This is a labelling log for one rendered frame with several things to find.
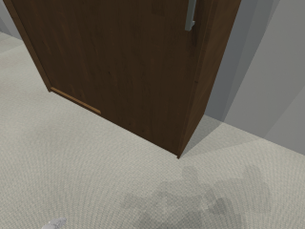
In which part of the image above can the handle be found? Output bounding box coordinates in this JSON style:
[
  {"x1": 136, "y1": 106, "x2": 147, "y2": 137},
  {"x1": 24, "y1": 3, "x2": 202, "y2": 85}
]
[{"x1": 185, "y1": 0, "x2": 196, "y2": 31}]

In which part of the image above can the left robot hand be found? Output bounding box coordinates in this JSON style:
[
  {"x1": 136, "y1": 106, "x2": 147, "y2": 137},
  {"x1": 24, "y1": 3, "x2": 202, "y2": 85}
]
[{"x1": 41, "y1": 218, "x2": 67, "y2": 229}]

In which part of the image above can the wardrobe door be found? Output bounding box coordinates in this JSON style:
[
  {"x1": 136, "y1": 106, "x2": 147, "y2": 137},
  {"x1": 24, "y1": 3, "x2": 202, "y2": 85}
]
[
  {"x1": 71, "y1": 0, "x2": 214, "y2": 154},
  {"x1": 11, "y1": 0, "x2": 100, "y2": 111}
]

